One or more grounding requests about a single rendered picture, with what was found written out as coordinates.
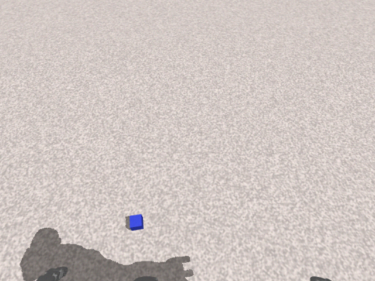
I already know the cube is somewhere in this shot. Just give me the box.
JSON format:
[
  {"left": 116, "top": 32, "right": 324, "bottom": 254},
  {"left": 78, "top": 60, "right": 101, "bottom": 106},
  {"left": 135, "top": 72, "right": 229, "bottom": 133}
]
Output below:
[{"left": 129, "top": 214, "right": 144, "bottom": 231}]

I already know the left robot hand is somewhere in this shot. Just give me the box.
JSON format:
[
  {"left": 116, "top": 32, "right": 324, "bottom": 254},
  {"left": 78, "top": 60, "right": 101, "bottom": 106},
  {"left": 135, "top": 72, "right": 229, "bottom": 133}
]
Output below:
[{"left": 37, "top": 267, "right": 68, "bottom": 281}]

